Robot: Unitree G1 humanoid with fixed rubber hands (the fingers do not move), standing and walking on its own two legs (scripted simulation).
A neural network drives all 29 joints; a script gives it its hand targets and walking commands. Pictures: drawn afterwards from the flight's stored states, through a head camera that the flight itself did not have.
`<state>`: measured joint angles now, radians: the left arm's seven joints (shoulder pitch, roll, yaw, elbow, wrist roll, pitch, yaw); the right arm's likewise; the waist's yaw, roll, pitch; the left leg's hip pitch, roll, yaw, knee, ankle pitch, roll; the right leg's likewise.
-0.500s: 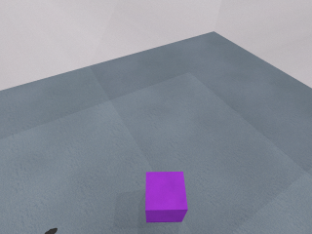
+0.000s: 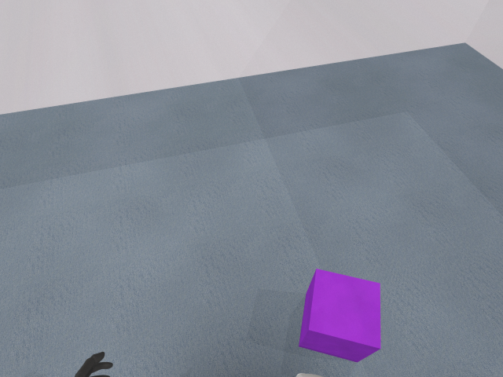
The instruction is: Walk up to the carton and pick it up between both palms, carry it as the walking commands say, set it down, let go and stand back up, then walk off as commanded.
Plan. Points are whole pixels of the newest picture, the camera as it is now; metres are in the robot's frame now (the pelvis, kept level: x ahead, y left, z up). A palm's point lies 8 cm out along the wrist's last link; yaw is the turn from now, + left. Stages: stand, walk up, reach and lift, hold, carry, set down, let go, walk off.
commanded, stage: walk off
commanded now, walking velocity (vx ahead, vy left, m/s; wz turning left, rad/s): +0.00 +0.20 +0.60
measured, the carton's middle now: (337, 316) +0.38 -0.29 -0.64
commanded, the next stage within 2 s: stand in 0.74 s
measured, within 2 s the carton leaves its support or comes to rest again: neither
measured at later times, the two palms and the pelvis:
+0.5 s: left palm out of the picture -0.09 +0.43 -0.13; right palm (309, 344) +0.20 -0.09 -0.11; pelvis -0.02 +0.12 -0.01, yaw +19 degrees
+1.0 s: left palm out of the picture -0.14 +0.45 -0.09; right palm (257, 373) +0.16 +0.00 -0.13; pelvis -0.04 +0.18 +0.01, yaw +34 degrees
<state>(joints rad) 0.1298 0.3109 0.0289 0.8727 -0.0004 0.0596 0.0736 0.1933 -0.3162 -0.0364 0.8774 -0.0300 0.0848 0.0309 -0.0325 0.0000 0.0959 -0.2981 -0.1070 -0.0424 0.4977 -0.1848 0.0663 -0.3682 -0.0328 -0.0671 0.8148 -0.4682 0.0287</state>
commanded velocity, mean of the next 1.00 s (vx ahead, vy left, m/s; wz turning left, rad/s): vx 0.00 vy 0.14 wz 0.43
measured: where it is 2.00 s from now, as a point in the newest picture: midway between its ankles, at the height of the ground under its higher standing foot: outside the picture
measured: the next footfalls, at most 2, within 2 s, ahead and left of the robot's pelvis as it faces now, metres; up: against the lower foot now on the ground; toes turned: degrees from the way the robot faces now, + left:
right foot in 0.06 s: +0.05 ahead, -0.09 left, +0.00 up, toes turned -2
left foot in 0.46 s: +0.00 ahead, +0.27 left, +0.00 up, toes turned +25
